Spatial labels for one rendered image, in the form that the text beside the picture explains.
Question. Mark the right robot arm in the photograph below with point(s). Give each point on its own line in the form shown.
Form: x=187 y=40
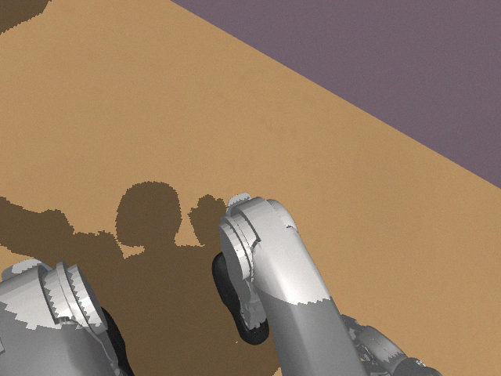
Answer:
x=414 y=367

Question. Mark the right robot hand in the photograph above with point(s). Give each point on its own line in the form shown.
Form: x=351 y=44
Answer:
x=381 y=355

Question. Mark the right robot foot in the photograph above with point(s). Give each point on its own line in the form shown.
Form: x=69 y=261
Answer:
x=230 y=298

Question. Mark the left robot foot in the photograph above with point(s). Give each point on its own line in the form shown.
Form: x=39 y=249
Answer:
x=118 y=344

